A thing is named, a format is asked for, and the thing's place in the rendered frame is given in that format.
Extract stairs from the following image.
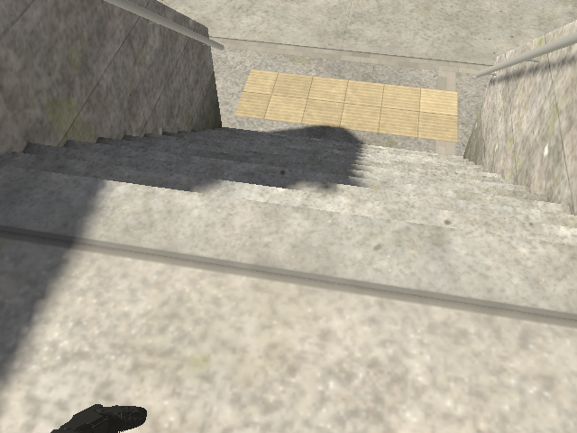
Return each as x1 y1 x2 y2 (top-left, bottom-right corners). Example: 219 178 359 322
0 127 577 245

